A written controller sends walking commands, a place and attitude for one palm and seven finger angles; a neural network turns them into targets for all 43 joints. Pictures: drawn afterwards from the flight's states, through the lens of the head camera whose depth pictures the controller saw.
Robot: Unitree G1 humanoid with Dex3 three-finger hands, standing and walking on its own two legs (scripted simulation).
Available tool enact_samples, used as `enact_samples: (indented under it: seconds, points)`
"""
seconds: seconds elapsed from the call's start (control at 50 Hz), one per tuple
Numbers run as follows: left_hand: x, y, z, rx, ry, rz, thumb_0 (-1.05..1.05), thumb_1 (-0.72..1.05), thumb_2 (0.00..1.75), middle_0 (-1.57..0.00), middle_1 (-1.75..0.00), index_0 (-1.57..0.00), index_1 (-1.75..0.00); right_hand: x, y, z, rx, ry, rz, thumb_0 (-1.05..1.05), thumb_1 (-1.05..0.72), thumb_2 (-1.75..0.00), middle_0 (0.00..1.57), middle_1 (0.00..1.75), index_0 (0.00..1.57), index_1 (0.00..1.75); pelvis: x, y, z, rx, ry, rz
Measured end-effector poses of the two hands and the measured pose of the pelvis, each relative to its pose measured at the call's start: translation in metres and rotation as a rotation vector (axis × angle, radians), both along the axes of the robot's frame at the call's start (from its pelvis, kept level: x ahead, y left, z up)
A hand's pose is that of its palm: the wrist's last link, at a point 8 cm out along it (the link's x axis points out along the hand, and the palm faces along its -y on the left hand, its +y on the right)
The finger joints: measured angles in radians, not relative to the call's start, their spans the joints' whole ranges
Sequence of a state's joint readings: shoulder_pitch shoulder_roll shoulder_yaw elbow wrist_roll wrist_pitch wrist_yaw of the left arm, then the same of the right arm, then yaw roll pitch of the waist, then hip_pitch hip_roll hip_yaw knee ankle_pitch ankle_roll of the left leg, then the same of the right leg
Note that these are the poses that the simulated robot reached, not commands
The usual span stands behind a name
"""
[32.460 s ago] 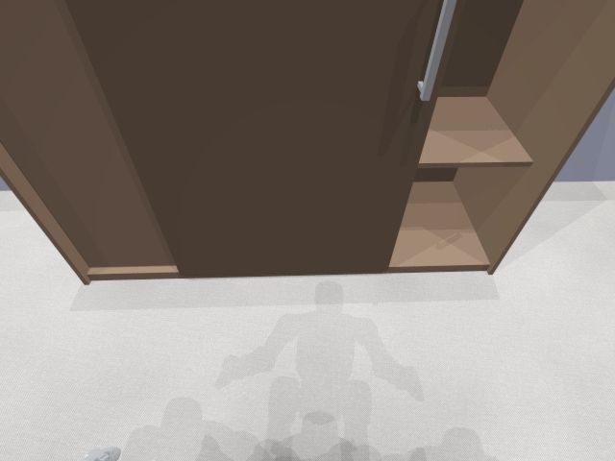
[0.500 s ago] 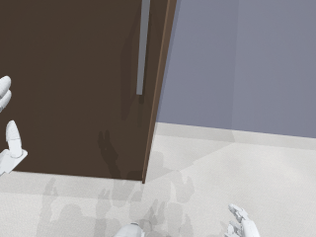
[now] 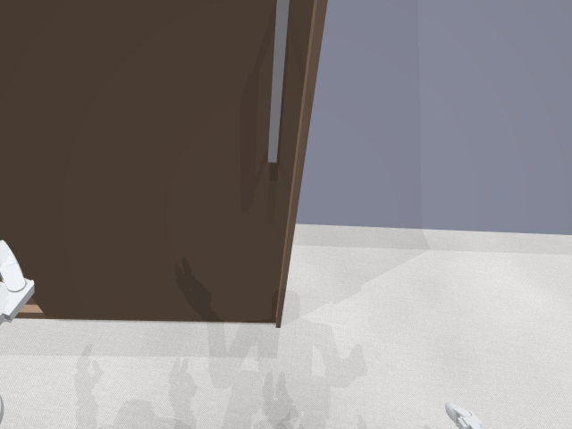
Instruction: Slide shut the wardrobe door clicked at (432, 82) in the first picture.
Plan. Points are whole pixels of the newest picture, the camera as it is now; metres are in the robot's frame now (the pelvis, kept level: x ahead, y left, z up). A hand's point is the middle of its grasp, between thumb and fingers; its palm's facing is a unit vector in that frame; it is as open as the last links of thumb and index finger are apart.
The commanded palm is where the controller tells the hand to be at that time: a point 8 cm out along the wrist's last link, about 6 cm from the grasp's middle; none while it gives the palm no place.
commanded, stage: stop stepping back and stand still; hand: left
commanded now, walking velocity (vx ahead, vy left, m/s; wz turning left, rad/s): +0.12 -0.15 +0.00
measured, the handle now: (276, 85) +0.65 +0.06 +0.21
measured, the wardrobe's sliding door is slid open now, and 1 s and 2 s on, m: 0.00 0.00 0.00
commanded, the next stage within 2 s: let the arm hang, fingers relaxed in 0.20 s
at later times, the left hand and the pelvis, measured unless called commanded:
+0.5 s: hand out of the picture +0.15 +0.22 -0.10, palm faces +0.09 -0.96 -0.27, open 7.4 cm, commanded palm none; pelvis +0.00 +0.01 +0.00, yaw +4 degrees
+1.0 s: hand out of the picture +0.03 +0.21 -0.15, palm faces +0.07 -0.97 -0.24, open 7.3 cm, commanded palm none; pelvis +0.03 +0.01 +0.02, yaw +4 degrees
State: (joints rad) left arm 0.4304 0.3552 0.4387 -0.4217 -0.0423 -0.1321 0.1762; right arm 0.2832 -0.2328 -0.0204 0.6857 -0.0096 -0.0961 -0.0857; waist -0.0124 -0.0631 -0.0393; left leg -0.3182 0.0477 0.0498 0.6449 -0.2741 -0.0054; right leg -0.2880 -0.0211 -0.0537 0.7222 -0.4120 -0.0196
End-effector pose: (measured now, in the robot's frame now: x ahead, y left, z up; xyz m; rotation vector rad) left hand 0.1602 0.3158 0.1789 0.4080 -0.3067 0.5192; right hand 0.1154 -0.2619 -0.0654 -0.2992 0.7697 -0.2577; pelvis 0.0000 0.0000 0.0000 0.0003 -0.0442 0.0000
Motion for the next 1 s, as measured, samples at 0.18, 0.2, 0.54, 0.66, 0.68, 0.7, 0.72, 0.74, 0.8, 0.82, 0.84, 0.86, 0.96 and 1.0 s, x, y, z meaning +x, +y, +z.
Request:
enact_samples:
  seconds: [0.18, 0.2, 0.54, 0.66, 0.68, 0.7, 0.72, 0.74, 0.8, 0.82, 0.84, 0.86, 0.96, 1.0]
  points:
    - [-0.015, -0.021, 0.024, 0.161, 0.050, -0.089, 0.02, 0.89, 0.90, -0.21, -0.30, -0.21, -0.30, 0.011, 0.040, -0.006, 0.132, -0.008, 0.092, 0.01, -0.91, -0.90, 0.20, 0.30, 0.20, 0.30, -0.005, -0.004, 0.004, -0.013, 0.016, 0.017]
    - [-0.017, -0.019, 0.025, 0.159, 0.046, -0.083, 0.02, 0.89, 0.90, -0.21, -0.30, -0.21, -0.30, 0.013, 0.042, -0.008, 0.135, 0.003, 0.101, 0.01, -0.91, -0.90, 0.20, 0.30, 0.20, 0.30, -0.004, -0.003, 0.005, -0.017, 0.014, 0.019]
    - [-0.062, -0.084, -0.290, -0.493, 1.290, -0.117, 0.01, 0.91, 0.90, -0.20, -0.30, -0.20, -0.30, -0.001, 0.023, -0.051, 0.126, 0.250, 0.111, 0.01, -0.91, -0.90, 0.20, 0.30, 0.21, 0.30, 0.000, -0.001, -0.005, 0.031, 0.045, 0.047]
    - [-0.126, -0.088, -0.316, -0.619, 1.493, 0.010, -0.04, 1.03, 0.89, -0.21, -0.30, -0.21, -0.30, -0.058, 0.014, -0.059, 0.116, 0.505, 0.027, 0.01, -0.91, -0.90, 0.20, 0.30, 0.20, 0.29, 0.004, -0.005, 0.003, -0.019, 0.030, 0.075]
    - [-0.132, -0.085, -0.316, -0.622, 1.522, 0.024, -0.04, 1.02, 0.89, -0.21, -0.30, -0.21, -0.30, -0.069, 0.015, -0.058, 0.118, 0.542, 0.015, 0.01, -0.91, -0.90, 0.20, 0.30, 0.20, 0.29, 0.006, -0.004, 0.005, -0.019, 0.031, 0.076]
    - [-0.138, -0.082, -0.315, -0.625, 1.549, 0.037, -0.04, 1.01, 0.89, -0.21, -0.30, -0.21, -0.30, -0.078, 0.017, -0.058, 0.122, 0.577, 0.006, 0.01, -0.91, -0.90, 0.20, 0.30, 0.20, 0.29, 0.008, -0.003, 0.007, -0.020, 0.033, 0.076]
    - [-0.143, -0.079, -0.313, -0.627, 1.573, 0.051, -0.03, 1.00, 0.89, -0.21, -0.30, -0.21, -0.30, -0.087, 0.019, -0.057, 0.127, 0.610, -0.001, 0.01, -0.91, -0.90, 0.20, 0.30, 0.20, 0.29, 0.009, -0.002, 0.009, -0.020, 0.037, 0.076]
    - [-0.146, -0.076, -0.311, -0.628, 1.592, 0.064, -0.03, 0.99, 0.89, -0.21, -0.30, -0.21, -0.30, -0.095, 0.022, -0.057, 0.133, 0.641, -0.007, 0.01, -0.91, -0.90, 0.20, 0.30, 0.20, 0.29, 0.011, -0.001, 0.011, -0.019, 0.041, 0.076]
    - [-0.154, -0.067, -0.305, -0.624, 1.630, 0.099, -0.01, 0.96, 0.89, -0.21, -0.30, -0.21, -0.30, -0.113, 0.031, -0.056, 0.158, 0.709, -0.023, 0.01, -0.91, -0.90, 0.20, 0.30, 0.20, 0.29, 0.015, 0.002, 0.016, -0.015, 0.048, 0.074]
    - [-0.155, -0.064, -0.303, -0.622, 1.639, 0.108, -0.01, 0.96, 0.89, -0.20, -0.30, -0.21, -0.30, -0.116, 0.034, -0.056, 0.166, 0.722, -0.027, 0.01, -0.91, -0.90, 0.20, 0.30, 0.20, 0.29, 0.017, 0.003, 0.017, -0.014, 0.049, 0.073]
    - [-0.155, -0.062, -0.302, -0.619, 1.646, 0.116, -0.01, 0.95, 0.89, -0.20, -0.30, -0.20, -0.30, -0.118, 0.037, -0.056, 0.173, 0.732, -0.030, 0.01, -0.91, -0.90, 0.20, 0.30, 0.20, 0.29, 0.018, 0.004, 0.018, -0.012, 0.049, 0.072]
    - [-0.155, -0.061, -0.301, -0.616, 1.650, 0.122, -0.01, 0.94, 0.89, -0.20, -0.30, -0.20, -0.30, -0.119, 0.040, -0.056, 0.180, 0.738, -0.033, 0.01, -0.91, -0.90, 0.20, 0.30, 0.20, 0.29, 0.020, 0.005, 0.019, -0.011, 0.049, 0.071]
    - [-0.142, -0.059, -0.299, -0.607, 1.643, 0.122, 0.00, 0.92, 0.90, -0.20, -0.30, -0.20, -0.30, -0.109, 0.053, -0.060, 0.209, 0.725, -0.031, 0.01, -0.91, -0.90, 0.20, 0.30, 0.20, 0.29, 0.026, 0.008, 0.021, -0.006, 0.044, 0.067]
    - [-0.135, -0.060, -0.299, -0.606, 1.631, 0.111, 0.00, 0.92, 0.90, -0.20, -0.30, -0.20, -0.30, -0.099, 0.056, -0.061, 0.216, 0.705, -0.025, 0.01, -0.91, -0.90, 0.20, 0.30, 0.20, 0.29, 0.028, 0.009, 0.021, -0.005, 0.042, 0.066]
